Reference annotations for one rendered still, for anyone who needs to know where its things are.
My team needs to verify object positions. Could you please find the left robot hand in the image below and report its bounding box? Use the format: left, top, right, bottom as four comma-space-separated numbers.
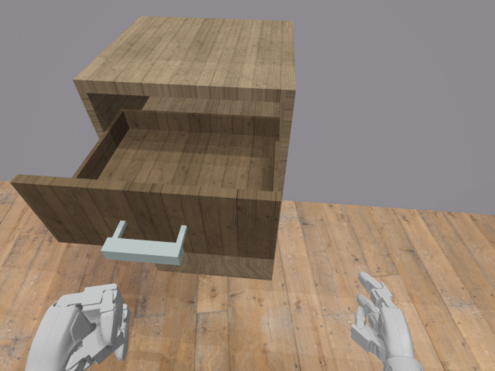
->
25, 284, 131, 371

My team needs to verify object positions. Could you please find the cabinet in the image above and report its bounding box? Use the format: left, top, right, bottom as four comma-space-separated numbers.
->
73, 16, 296, 281

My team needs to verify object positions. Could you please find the drawer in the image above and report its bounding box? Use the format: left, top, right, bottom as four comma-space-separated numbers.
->
10, 109, 281, 260

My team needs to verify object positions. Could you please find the handle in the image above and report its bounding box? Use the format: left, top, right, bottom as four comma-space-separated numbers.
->
101, 220, 187, 265

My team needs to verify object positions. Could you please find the right robot hand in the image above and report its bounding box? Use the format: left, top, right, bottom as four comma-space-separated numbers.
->
351, 271, 415, 364

